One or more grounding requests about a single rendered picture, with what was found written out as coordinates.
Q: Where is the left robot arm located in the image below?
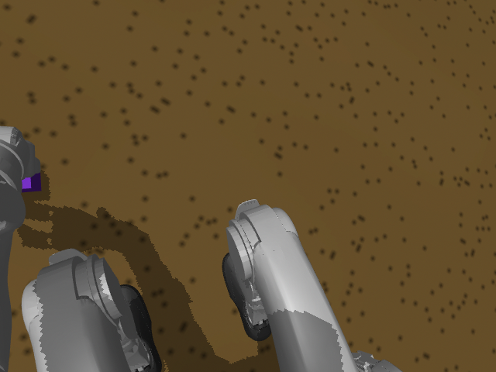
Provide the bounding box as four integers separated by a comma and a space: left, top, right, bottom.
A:
0, 126, 36, 372

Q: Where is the cube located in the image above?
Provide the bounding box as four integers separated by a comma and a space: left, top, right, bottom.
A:
22, 173, 41, 192

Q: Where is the right robot hand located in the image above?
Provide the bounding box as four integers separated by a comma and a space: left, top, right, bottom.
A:
352, 350, 403, 372

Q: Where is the right robot foot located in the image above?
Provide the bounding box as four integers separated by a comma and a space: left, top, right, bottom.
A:
222, 252, 271, 341

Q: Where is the left robot foot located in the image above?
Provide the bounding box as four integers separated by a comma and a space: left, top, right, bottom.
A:
120, 284, 162, 372

